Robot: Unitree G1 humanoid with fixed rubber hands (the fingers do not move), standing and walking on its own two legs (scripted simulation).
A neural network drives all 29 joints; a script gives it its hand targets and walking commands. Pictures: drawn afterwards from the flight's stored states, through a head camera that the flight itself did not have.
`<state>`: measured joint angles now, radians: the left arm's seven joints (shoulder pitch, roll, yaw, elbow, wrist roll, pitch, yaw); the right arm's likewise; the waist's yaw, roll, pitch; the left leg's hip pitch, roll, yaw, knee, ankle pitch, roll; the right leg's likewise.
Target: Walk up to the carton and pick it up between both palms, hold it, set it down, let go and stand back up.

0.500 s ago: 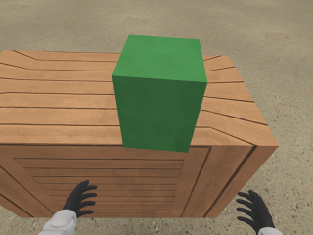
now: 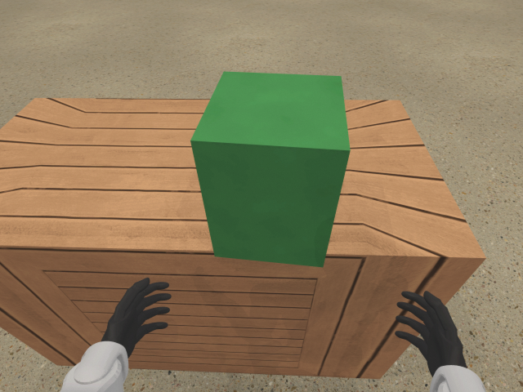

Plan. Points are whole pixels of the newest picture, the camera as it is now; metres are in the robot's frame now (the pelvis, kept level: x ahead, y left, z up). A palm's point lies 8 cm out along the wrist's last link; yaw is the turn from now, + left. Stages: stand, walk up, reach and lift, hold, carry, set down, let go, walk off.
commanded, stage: reach and lift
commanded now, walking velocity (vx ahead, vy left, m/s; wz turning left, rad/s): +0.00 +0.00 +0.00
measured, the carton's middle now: (274, 171) +0.44 +0.03 +0.11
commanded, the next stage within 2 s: none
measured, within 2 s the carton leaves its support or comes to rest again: neither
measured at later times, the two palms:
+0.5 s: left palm (130, 277) +0.22 +0.21 +0.10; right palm (438, 302) +0.23 -0.20 +0.08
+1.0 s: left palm (140, 222) +0.29 +0.21 +0.13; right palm (439, 252) +0.29 -0.21 +0.12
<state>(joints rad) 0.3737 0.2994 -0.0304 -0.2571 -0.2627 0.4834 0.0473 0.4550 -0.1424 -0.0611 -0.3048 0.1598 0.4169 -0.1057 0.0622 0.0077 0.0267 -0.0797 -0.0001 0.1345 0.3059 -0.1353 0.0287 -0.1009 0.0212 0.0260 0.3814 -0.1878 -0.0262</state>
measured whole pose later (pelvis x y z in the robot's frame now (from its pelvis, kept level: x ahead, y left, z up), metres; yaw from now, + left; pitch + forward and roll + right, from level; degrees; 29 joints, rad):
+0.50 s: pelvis +0.03 -0.01 +0.00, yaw +2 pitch -2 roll +0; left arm 0.31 0.37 0.06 -0.50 -0.31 0.52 0.00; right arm 0.42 -0.15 -0.02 -0.50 0.25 0.41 -0.20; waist 0.04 -0.02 0.04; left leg -0.12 0.02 0.10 0.32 -0.17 0.01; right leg -0.10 0.04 0.00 0.33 -0.19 -0.04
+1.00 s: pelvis +0.02 -0.01 +0.00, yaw +1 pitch -2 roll +0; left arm -0.07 0.34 0.14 -0.40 -0.29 0.78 0.02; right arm 0.01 -0.25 -0.06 -0.31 0.39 0.54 -0.22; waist 0.00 -0.03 0.06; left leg -0.12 0.01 0.11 0.30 -0.14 0.01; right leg -0.12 0.04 0.02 0.33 -0.18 -0.04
